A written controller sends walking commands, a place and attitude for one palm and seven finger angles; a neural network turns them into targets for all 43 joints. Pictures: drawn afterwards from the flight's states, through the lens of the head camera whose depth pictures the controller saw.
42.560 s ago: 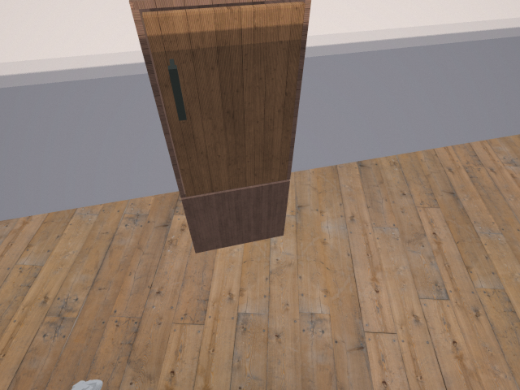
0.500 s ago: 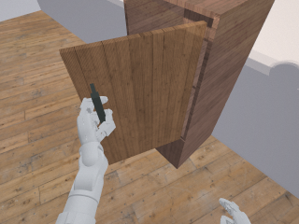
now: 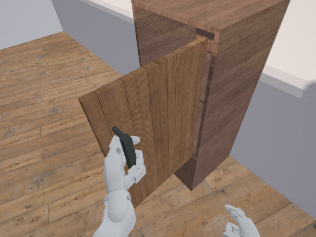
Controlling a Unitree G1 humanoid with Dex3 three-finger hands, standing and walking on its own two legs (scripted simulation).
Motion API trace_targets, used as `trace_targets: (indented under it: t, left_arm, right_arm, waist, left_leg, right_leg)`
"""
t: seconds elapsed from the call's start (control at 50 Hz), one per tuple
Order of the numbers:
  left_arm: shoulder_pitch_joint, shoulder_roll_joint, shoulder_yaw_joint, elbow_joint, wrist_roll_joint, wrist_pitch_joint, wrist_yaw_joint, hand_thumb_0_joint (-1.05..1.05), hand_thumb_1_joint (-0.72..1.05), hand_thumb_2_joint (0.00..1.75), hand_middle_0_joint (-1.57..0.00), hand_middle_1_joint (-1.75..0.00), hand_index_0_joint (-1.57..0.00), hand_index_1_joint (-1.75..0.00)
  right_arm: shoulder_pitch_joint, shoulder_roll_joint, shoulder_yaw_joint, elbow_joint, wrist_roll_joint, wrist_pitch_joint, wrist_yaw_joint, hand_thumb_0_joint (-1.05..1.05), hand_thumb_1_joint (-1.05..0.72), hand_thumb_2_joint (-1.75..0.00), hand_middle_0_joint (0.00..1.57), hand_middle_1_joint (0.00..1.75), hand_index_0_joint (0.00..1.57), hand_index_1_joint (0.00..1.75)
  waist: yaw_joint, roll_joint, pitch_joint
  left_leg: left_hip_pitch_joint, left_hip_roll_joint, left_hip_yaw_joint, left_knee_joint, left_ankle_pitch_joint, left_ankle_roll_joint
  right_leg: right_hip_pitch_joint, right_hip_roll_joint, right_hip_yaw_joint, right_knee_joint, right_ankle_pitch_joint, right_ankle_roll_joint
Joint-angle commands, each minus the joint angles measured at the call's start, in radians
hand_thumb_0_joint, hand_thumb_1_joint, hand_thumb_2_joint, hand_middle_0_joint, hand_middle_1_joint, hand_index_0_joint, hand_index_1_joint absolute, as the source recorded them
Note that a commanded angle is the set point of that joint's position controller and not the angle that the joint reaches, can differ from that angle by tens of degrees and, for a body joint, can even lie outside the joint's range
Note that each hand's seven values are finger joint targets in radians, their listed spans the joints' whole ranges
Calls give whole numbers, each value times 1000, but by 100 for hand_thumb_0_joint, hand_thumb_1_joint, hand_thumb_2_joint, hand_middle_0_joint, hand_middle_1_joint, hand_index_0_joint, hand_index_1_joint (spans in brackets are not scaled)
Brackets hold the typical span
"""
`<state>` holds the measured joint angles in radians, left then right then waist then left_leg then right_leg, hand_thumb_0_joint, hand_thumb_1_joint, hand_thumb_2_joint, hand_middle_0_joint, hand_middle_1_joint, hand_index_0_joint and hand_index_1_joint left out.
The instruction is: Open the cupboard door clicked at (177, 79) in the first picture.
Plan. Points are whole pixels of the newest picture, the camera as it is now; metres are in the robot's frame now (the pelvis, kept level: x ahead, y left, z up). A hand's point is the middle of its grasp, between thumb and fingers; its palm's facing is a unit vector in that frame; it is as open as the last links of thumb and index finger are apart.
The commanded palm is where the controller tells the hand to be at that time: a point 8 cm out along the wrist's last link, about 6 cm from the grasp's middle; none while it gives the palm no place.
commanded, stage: open thumb and fingers to let go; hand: left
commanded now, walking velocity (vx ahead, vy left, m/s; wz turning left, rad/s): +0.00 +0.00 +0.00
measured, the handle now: (125, 150) +0.31 +0.09 +0.08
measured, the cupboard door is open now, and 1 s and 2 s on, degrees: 92 88 92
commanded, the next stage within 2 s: slide the hand sideways off the handle in 0.90 s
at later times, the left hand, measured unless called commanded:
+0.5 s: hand (135, 165) +0.27 +0.06 +0.08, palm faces +0.33 -0.94 -0.01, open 10.6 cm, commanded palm +0.23 +0.10 +0.08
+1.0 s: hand (134, 162) +0.28 +0.07 +0.08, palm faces +0.25 -0.97 -0.01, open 15.3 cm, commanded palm +0.23 +0.10 +0.08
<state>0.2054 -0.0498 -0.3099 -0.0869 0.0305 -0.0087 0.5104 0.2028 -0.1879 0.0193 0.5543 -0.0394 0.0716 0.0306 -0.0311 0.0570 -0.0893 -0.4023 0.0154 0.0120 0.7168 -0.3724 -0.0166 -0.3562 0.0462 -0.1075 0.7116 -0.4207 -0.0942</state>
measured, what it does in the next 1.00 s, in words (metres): stands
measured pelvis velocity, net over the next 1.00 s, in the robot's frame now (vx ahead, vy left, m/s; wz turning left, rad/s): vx -0.03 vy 0.03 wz -0.01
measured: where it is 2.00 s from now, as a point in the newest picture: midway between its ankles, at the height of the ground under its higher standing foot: outside the picture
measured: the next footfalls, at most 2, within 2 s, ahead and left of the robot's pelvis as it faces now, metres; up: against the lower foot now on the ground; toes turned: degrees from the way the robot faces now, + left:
none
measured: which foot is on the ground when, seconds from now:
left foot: down 0.00-1.00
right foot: down 0.00-1.00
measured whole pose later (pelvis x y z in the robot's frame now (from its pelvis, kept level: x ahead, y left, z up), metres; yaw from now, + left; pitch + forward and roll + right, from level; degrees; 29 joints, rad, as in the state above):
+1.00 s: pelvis -0.03 +0.03 -0.01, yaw -1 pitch +3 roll +0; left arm 0.00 -0.09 -0.31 0.09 0.04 -0.04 0.58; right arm 0.16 -0.18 0.03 0.59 -0.04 0.06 0.01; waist 0.00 0.05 -0.08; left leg -0.47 -0.01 -0.01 0.78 -0.36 0.01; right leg -0.42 0.03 -0.09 0.76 -0.40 -0.06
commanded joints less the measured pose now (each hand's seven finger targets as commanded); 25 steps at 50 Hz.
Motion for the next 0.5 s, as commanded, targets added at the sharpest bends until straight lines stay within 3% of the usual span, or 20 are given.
trace_targets:
  t: [0.0, 0.06, 0.1, 0.16, 0.22, 0.26, 0.38, 0.4, 0.44, 0.48]
  left_arm:
    - [-64, -172, 1, -279, 12, -58, 35, 0, 90, 90, -40, -135, -40, -135]
    - [-250, -108, 78, -208, 12, -67, 70, 0, 90, 90, -40, -135, -40, -135]
    - [-255, -103, 98, -175, 10, -80, 74, 0, 76, 84, -39, -134, -39, -134]
    - [-244, -126, 67, -171, 19, -100, 56, 0, 55, 75, -38, -131, -38, -131]
    - [-215, -107, 76, -174, 19, -121, 34, 0, 34, 66, -36, -129, -36, -129]
    - [-222, -124, 55, -188, 18, -129, 25, 0, 20, 60, -35, -127, -35, -127]
    - [-297, -126, 44, -152, 24, -138, 28, 0, -22, 42, -32, -123, -32, -123]
    - [-318, -124, 45, -147, 25, -142, 28, 0, -29, 39, -32, -122, -32, -122]
    - [-291, -114, 59, -135, 19, -143, 25, 0, -43, 33, -30, -121, -30, -121]
    - [-312, -127, 43, -141, 25, -143, 29, 0, -50, 30, -30, -120, -30, -120]
  right_arm:
    - [-159, -67, -19, -170, 2, -70, 0, 0, -90, -90, 20, 30, 20, 30]
    - [-174, -69, -15, -142, -6, -77, -19, 0, -90, -90, 20, 30, 20, 30]
    - [-179, -64, -17, -132, -11, -82, -26, 0, -90, -90, 20, 30, 20, 30]
    - [-161, -63, -22, -134, -8, -84, -26, 0, -90, -90, 20, 30, 20, 30]
    - [-150, -68, -29, -137, -6, -82, -28, 0, -90, -90, 20, 30, 20, 30]
    - [-148, -70, -28, -146, -4, -82, -28, 0, -90, -90, 20, 30, 20, 30]
    - [-157, -74, -26, -144, -4, -82, -37, 0, -90, -90, 20, 30, 20, 30]
    - [-152, -75, -27, -141, -5, -85, -38, 0, -90, -90, 20, 30, 20, 30]
    - [-155, -73, -28, -142, -3, -83, -41, 0, -90, -90, 20, 30, 20, 30]
    - [-154, -73, -28, -142, 0, -81, -40, 0, -90, -90, 20, 30, 20, 30]
  waist:
    - [41, -141, -131]
    - [27, -174, -88]
    - [40, -176, -106]
    - [40, -157, -145]
    - [41, -177, -174]
    - [34, -173, -169]
    - [17, -165, -124]
    - [13, -187, -134]
    - [29, -173, -150]
    - [26, -154, -158]
  left_leg:
    - [61, -39, -28, -5, 232, 28]
    - [24, -52, -37, 11, 176, 30]
    - [15, -56, -41, 14, 163, 28]
    - [23, -57, -42, 5, 189, 30]
    - [19, -54, -47, -1, 206, 31]
    - [22, -53, -45, 1, 208, 33]
    - [17, -53, -48, 8, 158, 38]
    - [16, -53, -51, 8, 154, 38]
    - [12, -53, -50, 4, 162, 37]
    - [23, -54, -46, 1, 167, 37]
  right_leg:
    - [81, -105, 136, -158, 531, 98]
    - [41, -125, 187, -202, 429, 109]
    - [52, -137, 222, -220, 395, 113]
    - [79, -138, 214, -192, 460, 113]
    - [107, -138, 211, -172, 531, 117]
    - [97, -137, 204, -162, 552, 121]
    - [32, -139, 208, -192, 392, 117]
    - [33, -140, 210, -193, 381, 119]
    - [50, -138, 210, -187, 394, 115]
    - [44, -134, 199, -181, 380, 109]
